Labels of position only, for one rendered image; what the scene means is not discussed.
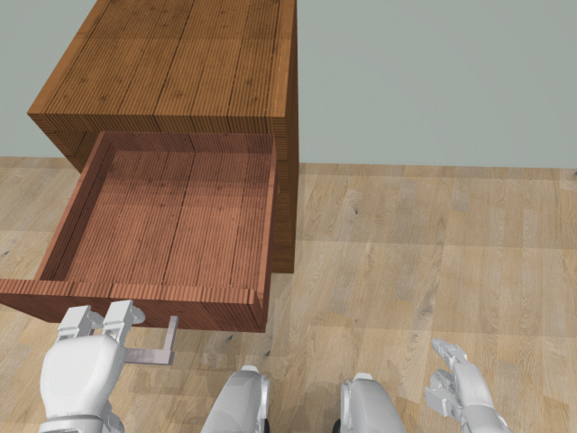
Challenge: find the robot thigh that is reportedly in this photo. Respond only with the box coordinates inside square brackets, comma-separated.
[341, 378, 407, 433]
[200, 370, 270, 433]

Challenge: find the robot right forearm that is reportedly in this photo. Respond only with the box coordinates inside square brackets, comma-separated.
[460, 405, 513, 433]

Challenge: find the right robot hand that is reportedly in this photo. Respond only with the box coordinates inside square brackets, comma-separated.
[425, 338, 494, 422]

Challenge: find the cabinet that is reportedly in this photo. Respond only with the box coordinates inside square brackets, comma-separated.
[26, 0, 299, 273]

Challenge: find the left robot hand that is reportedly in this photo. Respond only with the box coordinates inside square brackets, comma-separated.
[40, 299, 145, 433]

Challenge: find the robot left thigh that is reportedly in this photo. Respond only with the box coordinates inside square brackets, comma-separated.
[200, 370, 270, 433]

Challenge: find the robot right thigh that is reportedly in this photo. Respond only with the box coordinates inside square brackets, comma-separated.
[341, 378, 407, 433]

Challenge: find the handle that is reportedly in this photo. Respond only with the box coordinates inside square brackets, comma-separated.
[87, 312, 179, 365]

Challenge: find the drawer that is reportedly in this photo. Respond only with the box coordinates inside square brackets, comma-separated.
[0, 131, 279, 333]

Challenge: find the robot left forearm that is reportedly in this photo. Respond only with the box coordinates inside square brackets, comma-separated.
[38, 415, 104, 433]

